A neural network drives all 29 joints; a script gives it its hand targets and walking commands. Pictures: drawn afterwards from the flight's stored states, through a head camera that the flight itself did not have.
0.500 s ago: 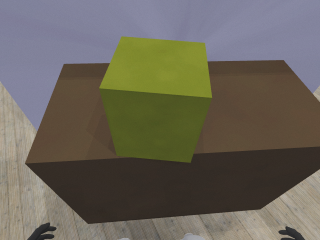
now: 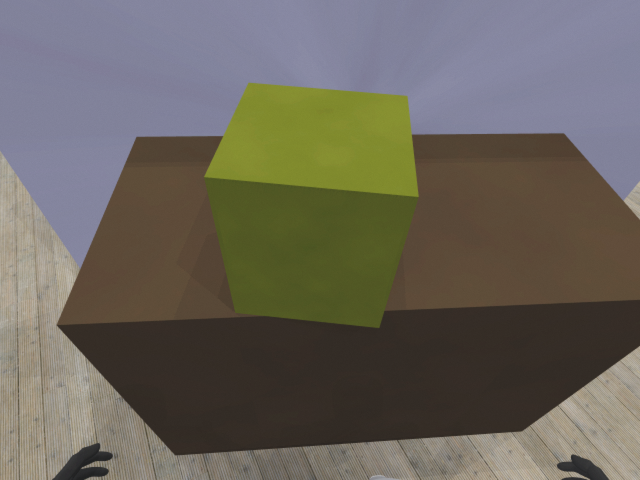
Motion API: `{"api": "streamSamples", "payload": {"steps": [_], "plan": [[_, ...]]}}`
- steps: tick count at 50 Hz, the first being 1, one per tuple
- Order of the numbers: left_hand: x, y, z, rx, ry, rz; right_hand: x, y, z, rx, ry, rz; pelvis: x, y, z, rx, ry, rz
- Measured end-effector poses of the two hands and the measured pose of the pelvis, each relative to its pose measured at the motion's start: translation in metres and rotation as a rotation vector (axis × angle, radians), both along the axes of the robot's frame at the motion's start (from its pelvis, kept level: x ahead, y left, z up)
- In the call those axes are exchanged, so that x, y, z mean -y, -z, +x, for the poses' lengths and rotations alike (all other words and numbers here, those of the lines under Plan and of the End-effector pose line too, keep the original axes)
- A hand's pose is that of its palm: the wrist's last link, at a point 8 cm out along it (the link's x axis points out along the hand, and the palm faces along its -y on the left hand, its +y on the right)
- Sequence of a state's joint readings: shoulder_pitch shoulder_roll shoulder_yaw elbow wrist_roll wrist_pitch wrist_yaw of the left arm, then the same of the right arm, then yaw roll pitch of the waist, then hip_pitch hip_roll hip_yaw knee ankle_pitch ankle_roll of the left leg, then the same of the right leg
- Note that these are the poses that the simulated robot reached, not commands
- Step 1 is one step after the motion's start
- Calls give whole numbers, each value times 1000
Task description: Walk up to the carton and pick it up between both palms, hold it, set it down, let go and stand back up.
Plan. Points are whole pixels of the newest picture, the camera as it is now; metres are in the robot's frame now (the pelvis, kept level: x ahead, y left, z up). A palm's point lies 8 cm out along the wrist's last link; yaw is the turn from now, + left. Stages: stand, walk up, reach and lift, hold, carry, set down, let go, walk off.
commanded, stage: walk up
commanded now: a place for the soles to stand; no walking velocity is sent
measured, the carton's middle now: (316, 210) +0.46 +0.02 +0.10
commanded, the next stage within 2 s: reach and lift in 0.80 s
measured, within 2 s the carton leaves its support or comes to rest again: neither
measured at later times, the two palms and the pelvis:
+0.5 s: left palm out of the picture +0.11 +0.30 -0.07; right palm out of the picture +0.11 -0.34 -0.06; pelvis -0.01 -0.02 +0.00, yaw +1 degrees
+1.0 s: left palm out of the picture +0.14 +0.30 -0.07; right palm out of the picture +0.12 -0.34 -0.07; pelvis -0.01 -0.01 +0.00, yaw +2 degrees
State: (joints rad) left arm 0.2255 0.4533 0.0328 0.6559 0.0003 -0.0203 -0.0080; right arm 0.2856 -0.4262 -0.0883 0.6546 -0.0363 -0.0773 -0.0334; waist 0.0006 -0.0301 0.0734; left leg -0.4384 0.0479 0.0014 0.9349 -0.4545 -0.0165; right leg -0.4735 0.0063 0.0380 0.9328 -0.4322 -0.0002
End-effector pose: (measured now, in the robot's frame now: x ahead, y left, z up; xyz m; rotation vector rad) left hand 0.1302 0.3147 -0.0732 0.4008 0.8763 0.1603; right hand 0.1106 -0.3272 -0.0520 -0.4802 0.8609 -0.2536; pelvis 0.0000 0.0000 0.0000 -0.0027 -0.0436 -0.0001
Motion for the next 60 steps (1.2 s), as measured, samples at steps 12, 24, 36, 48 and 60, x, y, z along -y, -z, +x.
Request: {"api": "streamSamples", "payload": {"steps": [12,24,36,48,60], "plan": [[10,-4,-8,-2,-8,5,10,4,-3,1,-7,10,12,0,-5,8,-10,11],[17,-3,-19,-9,-23,0,19,5,-2,-6,-18,9,21,0,-9,10,-28,15],[20,-1,-19,-21,-30,-3,22,7,-1,-30,-20,5,24,0,-5,4,-36,15],[10,3,-6,-182,-127,22,15,19,0,0,-77,50,13,1,-6,7,-34,5],[45,-40,38,17,-57,-18,7,-15,23,185,-78,72,31,-20,-1,59,-31,31]]}}
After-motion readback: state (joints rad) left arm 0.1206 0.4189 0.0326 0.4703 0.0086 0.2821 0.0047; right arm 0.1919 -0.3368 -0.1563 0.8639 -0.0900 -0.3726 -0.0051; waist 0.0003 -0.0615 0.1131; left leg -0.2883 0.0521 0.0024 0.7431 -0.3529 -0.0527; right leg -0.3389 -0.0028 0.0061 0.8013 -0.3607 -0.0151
